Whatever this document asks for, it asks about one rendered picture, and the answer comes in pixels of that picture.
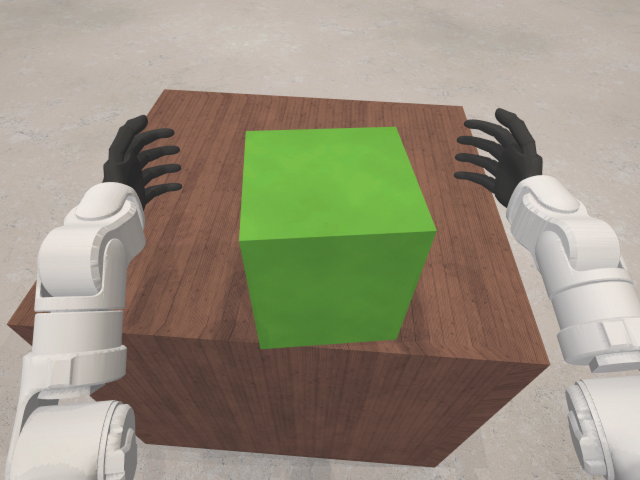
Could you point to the carton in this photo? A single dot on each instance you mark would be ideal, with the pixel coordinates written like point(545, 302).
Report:
point(334, 234)

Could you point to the left robot forearm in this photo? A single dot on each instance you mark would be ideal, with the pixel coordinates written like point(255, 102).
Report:
point(82, 271)

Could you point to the left robot hand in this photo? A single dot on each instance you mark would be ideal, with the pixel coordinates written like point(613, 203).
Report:
point(125, 163)

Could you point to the right robot hand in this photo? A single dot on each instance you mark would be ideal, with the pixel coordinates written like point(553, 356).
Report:
point(517, 156)

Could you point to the pedestal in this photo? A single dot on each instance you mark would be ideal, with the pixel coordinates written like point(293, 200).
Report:
point(195, 374)

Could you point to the right robot upper arm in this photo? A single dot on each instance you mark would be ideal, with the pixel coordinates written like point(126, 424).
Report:
point(604, 423)

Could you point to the right robot forearm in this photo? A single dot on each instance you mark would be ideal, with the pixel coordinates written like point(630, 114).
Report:
point(586, 279)

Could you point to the left robot upper arm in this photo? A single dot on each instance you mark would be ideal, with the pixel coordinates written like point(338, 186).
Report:
point(80, 441)

